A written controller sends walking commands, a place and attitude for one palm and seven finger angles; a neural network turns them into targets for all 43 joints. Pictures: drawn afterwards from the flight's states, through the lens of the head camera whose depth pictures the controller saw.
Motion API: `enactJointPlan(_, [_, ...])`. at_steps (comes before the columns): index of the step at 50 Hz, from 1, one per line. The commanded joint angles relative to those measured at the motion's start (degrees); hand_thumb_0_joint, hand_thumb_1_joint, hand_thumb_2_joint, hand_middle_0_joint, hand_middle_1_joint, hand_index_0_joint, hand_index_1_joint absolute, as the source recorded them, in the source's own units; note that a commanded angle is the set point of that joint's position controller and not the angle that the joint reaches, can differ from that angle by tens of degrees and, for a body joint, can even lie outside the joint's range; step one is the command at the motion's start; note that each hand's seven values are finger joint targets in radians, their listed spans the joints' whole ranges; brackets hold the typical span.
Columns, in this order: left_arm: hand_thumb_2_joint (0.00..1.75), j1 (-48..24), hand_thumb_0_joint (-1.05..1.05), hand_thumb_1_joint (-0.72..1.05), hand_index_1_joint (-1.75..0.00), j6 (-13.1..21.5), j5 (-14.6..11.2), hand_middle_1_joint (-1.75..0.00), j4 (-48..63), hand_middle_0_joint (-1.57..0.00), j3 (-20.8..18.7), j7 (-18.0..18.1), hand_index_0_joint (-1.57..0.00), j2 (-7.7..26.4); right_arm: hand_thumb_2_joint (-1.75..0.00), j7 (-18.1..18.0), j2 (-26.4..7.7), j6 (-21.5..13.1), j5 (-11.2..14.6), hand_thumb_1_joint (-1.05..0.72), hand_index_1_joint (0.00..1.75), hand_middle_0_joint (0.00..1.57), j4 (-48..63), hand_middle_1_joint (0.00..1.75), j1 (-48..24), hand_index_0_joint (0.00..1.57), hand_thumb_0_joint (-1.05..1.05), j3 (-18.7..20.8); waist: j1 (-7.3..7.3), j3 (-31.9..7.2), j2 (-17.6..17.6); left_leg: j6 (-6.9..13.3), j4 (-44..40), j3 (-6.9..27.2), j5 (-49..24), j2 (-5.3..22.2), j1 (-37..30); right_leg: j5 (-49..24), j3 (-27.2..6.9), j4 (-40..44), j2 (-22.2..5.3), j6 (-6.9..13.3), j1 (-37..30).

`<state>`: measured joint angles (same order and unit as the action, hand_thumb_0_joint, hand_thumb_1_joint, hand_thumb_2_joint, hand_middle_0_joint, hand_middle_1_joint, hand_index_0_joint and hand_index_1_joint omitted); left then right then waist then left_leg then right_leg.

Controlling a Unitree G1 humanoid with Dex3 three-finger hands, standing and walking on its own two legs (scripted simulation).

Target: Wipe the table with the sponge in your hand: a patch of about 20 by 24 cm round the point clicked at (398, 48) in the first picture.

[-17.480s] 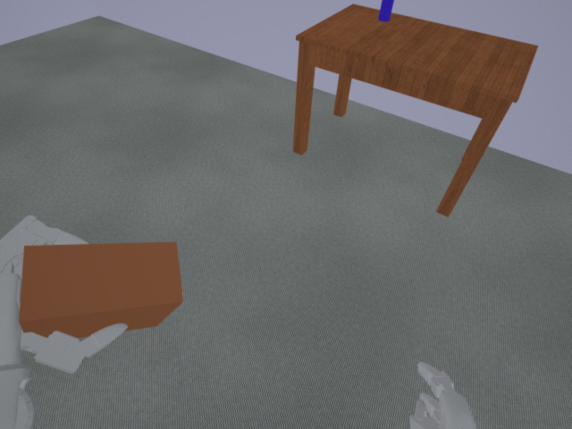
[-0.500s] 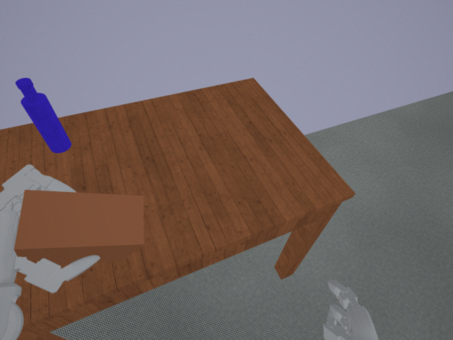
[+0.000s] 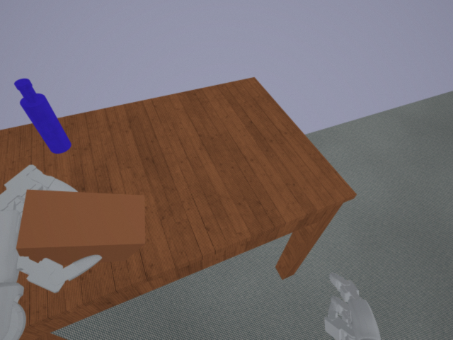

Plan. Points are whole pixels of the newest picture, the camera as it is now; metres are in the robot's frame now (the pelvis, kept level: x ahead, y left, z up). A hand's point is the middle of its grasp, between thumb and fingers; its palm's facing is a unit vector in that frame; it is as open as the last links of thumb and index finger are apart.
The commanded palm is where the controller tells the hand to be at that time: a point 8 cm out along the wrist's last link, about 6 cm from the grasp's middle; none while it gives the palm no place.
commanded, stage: look again from close up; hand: left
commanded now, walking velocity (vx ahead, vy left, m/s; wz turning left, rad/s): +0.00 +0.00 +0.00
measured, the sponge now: (102, 231) +0.23 +0.20 +0.12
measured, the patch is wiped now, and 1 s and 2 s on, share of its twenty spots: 0.00 0.00 0.00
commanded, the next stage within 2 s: shuffle to correct the standing spot in 0.12 s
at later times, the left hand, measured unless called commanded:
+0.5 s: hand (80, 224) +0.22 +0.22 +0.15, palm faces +0.34 -0.86 -0.38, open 10.8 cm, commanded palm +0.16 +0.25 +0.17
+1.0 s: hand (137, 213) +0.25 +0.15 +0.15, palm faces +0.31 -0.87 -0.39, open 10.8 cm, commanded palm +0.19 +0.19 +0.17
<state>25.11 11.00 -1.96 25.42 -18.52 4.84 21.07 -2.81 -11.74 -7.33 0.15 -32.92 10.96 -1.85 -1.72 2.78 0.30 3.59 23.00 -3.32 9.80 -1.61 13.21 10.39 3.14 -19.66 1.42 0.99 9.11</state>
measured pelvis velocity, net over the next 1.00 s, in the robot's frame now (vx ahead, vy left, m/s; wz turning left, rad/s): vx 0.02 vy -0.08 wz -0.01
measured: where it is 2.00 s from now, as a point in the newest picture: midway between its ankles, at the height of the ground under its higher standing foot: outside the picture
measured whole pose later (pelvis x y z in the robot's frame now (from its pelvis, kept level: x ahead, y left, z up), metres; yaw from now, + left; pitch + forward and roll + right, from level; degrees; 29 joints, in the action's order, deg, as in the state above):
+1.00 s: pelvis +0.02 -0.08 -0.01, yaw -1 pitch +0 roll +0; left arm 26.1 7.3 -4.9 27.6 -20.2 4.1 21.9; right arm -2.4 -12.3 -3.5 1.2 -32.8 11.1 0.2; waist 0.4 1.0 0.0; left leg -0.9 32.1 -1.1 15.9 4.7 15.5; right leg 15.7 4.6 -25.3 7.7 7.7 10.0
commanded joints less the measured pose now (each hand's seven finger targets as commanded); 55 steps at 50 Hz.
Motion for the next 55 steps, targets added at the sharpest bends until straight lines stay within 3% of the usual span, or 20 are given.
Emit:
enactJointPlan(1, [1.3, -4.4, 0.0, 0.1, -1.6, 4.1, -0.7, -1.6, 15.6, -1.2, -8.0, 1.9, -1.2, 11.2, -0.9, -0.6, -7.4, -3.5, 0.1, -0.9, 0.3, 0.2, 8.8, 0.3, -5.4, 0.2, 0.0, 3.3, 0.46, -10.8, -5.4, -4.0, -4.3, 8.7, -6.7, 6.8, -4.6, -7.9, -5.6, 1.3, -4.3, 0.5, -2.3])
enactJointPlan(2, [1.3, -3.9, 0.0, 0.1, -1.6, 4.2, -1.1, -1.6, 14.6, -1.2, -6.9, 1.8, -1.2, 9.7, -0.9, -0.5, -7.4, -3.2, -0.2, -0.9, 0.3, 0.2, 8.8, 0.3, -5.1, 0.2, 0.0, 2.9, 0.31, -10.4, -4.3, -3.6, -4.4, 8.6, -6.1, 6.8, -4.1, -7.3, -5.2, 1.8, -4.3, 0.3, -2.3])
enactJointPlan(6, [1.3, -3.1, 0.0, 0.1, -1.6, 3.5, -1.1, -1.6, 13.4, -1.2, -8.3, 1.9, -1.2, 10.9, -0.9, -0.7, -7.4, -3.1, 0.2, -0.9, 0.3, 0.2, 8.6, 0.3, -5.5, 0.2, 0.0, 3.4, 0.57, -9.8, -4.2, -3.3, -3.8, 8.3, -5.1, 6.4, -4.3, -7.8, -6.5, 2.8, -4.8, 0.5, -1.4])
enactJointPlan(7, [1.3, -3.1, 0.0, 0.1, -1.6, 3.6, -1.4, -1.6, 12.4, -1.2, -6.7, 1.7, -1.2, 9.0, -0.9, -0.7, -7.4, -2.7, 0.0, -0.9, 0.3, 0.2, 8.6, 0.3, -5.0, 0.2, 0.0, 3.0, 0.53, -9.5, -2.8, -3.0, -3.9, 8.3, -4.3, 6.6, -3.7, -7.1, -5.9, 3.1, -4.7, 0.3, -1.4])
enactJointPlan(10, [1.3, -3.8, 0.0, 0.1, -1.6, 3.3, -1.3, -1.6, 12.9, -1.2, -6.8, 1.7, -1.2, 9.4, -0.9, -0.6, -7.5, -2.7, 0.3, -0.9, 0.3, 0.2, 8.7, 0.3, -5.0, 0.2, 0.0, 3.5, 0.69, -9.9, -3.6, -2.8, -3.5, 8.2, -4.0, 6.4, -4.1, -7.6, -7.0, 3.3, -4.9, 0.5, -1.3])
enactJointPlan(14, [1.3, -4.5, 0.0, 0.1, -1.6, 3.1, -1.4, -1.6, 12.4, -1.2, -6.3, 1.6, -1.2, 9.1, -0.9, -0.7, -7.5, -2.4, 0.1, -0.9, 0.3, 0.2, 8.4, 0.3, -5.0, 0.2, 0.0, 3.2, 0.69, -9.7, -2.3, -2.9, -5.0, 8.6, -3.4, 7.3, -4.4, -5.7, -5.5, 2.8, -3.6, 0.1, -0.7])
enactJointPlan(16, [1.3, -5.4, 0.0, 0.1, -1.6, 2.9, -1.3, -1.6, 13.7, -1.2, -7.5, 1.6, -1.2, 10.7, -0.9, -0.8, -7.2, -2.4, 0.2, -0.9, 0.3, 0.2, 8.4, 0.3, -5.8, 0.2, 0.0, 3.3, 0.81, -9.9, -3.8, -3.4, -5.4, 8.7, -4.2, 7.8, -5.6, -5.6, -5.5, 2.0, -3.4, 0.2, -0.2])
enactJointPlan(17, [1.3, -6.1, 0.0, 0.1, -1.6, 3.1, -1.4, -1.6, 13.9, -1.2, -6.1, 1.4, -1.2, 9.4, -0.9, -0.7, -7.3, -2.1, 0.0, -0.9, 0.3, 0.2, 8.4, 0.3, -5.5, 0.2, 0.0, 3.0, 0.83, -9.7, -4.3, -3.3, -6.2, 8.8, -2.4, 8.3, -4.8, -4.0, -4.9, 1.7, -3.0, 0.1, -0.2])
enactJointPlan(21, [1.3, -6.8, 0.0, 0.1, -1.6, 2.6, -1.2, -1.6, 14.6, -1.2, -7.3, 1.5, -1.2, 10.7, -0.9, -0.5, -6.9, -2.1, 0.2, -0.9, 0.3, 0.2, 8.7, 0.3, -5.9, 0.2, 0.0, 3.3, 0.89, -8.8, -6.5, -2.8, -6.8, 9.1, 1.5, 9.2, -3.9, -2.2, -5.0, 1.1, -2.8, 0.3, 0.3])
enactJointPlan(24, [1.3, -6.4, 0.0, 0.1, -1.6, 2.4, -1.4, -1.6, 13.5, -1.2, -6.1, 1.4, -1.2, 9.1, -0.9, -0.2, -7.2, -1.6, 0.0, -0.9, 0.3, 0.2, 8.9, 0.3, -5.2, 0.2, 0.0, 3.2, 0.88, -7.7, -5.7, -2.1, -7.6, 10.0, 6.2, 9.9, -1.4, 0.1, -4.3, 0.6, -2.0, 0.3, 0.4])
enactJointPlan(26, [1.3, -5.6, 0.0, 0.1, -1.6, 2.2, -1.3, -1.6, 14.4, -1.2, -7.9, 1.5, -1.2, 11.0, -0.9, -0.3, -6.9, -1.7, 0.2, -0.9, 0.3, 0.2, 9.0, 0.3, -5.6, 0.2, 0.0, 3.5, 1.02, -8.6, -6.5, -2.0, -6.5, 9.7, 4.6, 10.0, -2.6, -0.7, -4.5, 0.6, -2.4, 0.6, 0.6])
enactJointPlan(27, [1.3, -5.2, 0.0, 0.1, -1.6, 2.1, -1.5, -1.6, 13.6, -1.2, -7.0, 1.4, -1.2, 9.9, -0.9, -0.2, -6.9, -1.4, -0.1, -0.9, 0.3, 0.2, 9.0, 0.3, -5.3, 0.2, 0.0, 3.2, 1.0, -8.5, -4.9, -1.7, -6.2, 9.8, 5.0, 10.1, -1.7, -0.5, -4.1, 0.7, -2.3, 0.5, 0.3])
enactJointPlan(33, [1.3, -4.9, 0.0, 0.1, -1.6, 1.3, -2.1, -1.6, 15.0, -1.2, -7.3, 1.1, -1.2, 10.0, -0.9, 0.0, -7.0, -1.2, 0.4, -0.9, 0.3, 0.2, 9.5, 0.3, -4.8, 0.2, 0.0, 4.0, 1.36, -10.0, -5.2, -1.6, -1.0, 7.8, -2.1, 9.5, -3.8, -4.5, -5.8, 0.1, -3.0, 1.3, 1.1])
enactJointPlan(38, [1.3, -4.0, 0.0, 0.1, -1.6, 0.6, -2.8, -1.6, 14.9, -1.2, -8.5, 0.7, -1.2, 10.8, -0.9, 0.0, -7.1, -0.8, 0.5, -0.9, 0.3, 0.2, 9.4, 0.3, -4.3, 0.2, 0.0, 4.5, 1.54, -11.5, -2.9, -1.6, 4.1, 6.2, -8.8, 8.8, -4.0, -12.1, -7.5, -0.8, -4.2, 2.0, -0.1])
enactJointPlan(42, [1.3, -3.8, 0.0, 0.1, -1.6, 0.4, -3.3, -1.6, 15.6, -1.2, -8.7, 0.6, -1.2, 10.9, -0.9, 0.1, -7.0, -0.4, 0.7, -0.9, 0.3, 0.2, 9.2, 0.3, -4.3, 0.2, 0.0, 4.5, 1.81, -11.8, -2.8, -1.5, 7.1, 4.7, -9.6, 7.9, -3.7, -16.6, -8.0, -1.7, -5.2, 2.0, -0.4])
enactJointPlan(45, [1.3, -2.8, 0.0, 0.1, -1.6, -0.1, -3.5, -1.6, 14.8, -1.2, -9.7, 0.7, -1.2, 11.4, -0.9, 0.1, -6.9, 0.3, 0.8, -0.9, 0.3, 0.2, 9.5, 0.3, -4.4, 0.2, 0.0, 4.8, 1.68, -11.2, 0.1, -1.4, 10.2, 2.9, -7.0, 6.9, -2.1, -20.2, -9.8, -0.8, -6.3, 0.5, -0.9])
enactJointPlan(47, [1.3, -2.7, 0.0, 0.1, -1.6, -0.1, -3.6, -1.6, 14.8, -1.2, -9.3, 0.9, -1.2, 10.8, -0.9, 0.3, -6.7, 0.6, 0.9, -0.9, 0.3, 0.2, 9.2, 0.3, -4.7, 0.2, 0.0, 4.4, 1.98, -10.8, -0.1, -1.4, 10.7, 2.8, -6.6, 6.0, -2.0, -22.4, -9.9, -0.7, -7.1, 0.1, -0.5])
enactJointPlan(50, [1.3, -1.0, 0.0, 0.1, -1.6, 0.5, -3.2, -1.6, 14.1, -1.2, -9.8, 1.6, -1.2, 10.7, -0.9, 0.7, -6.5, 1.0, 1.0, -0.9, 0.3, 0.2, 8.9, 0.3, -5.9, 0.2, 0.0, 4.0, 1.38, -10.7, -1.5, -1.1, 10.0, 2.6, -5.7, 4.7, -1.0, -29.4, -11.7, 0.6, -8.2, -4.2, -3.2])
enactJointPlan(51, [1.3, -1.1, 0.0, 0.1, -1.6, 0.9, -3.1, -1.6, 15.1, -1.2, -10.3, 1.8, -1.2, 11.4, -0.9, 0.7, -6.8, 1.0, 0.9, -0.9, 0.3, 0.2, 8.6, 0.3, -6.5, 0.2, 0.0, 4.0, 1.3, -10.9, -3.0, -0.8, 8.9, 2.7, -6.9, 4.6, -2.1, -31.7, -10.7, 0.2, -8.2, -5.1, -3.4])
enactJointPlan(55, [1.3, -1.2, 0.0, 0.1, -1.6, 1.4, -2.5, -1.6, 14.8, -1.2, -8.9, 2.2, -1.2, 10.6, -0.9, 0.6, -6.6, 1.2, 1.0, -0.9, 0.3, 0.2, 8.7, 0.3, -7.1, 0.2, 0.0, 3.7, 0.84, -10.6, -2.3, -0.5, 7.1, 3.1, -8.2, 4.4, -2.5, -33.8, -10.3, 1.1, -7.9, -7.9, -5.1])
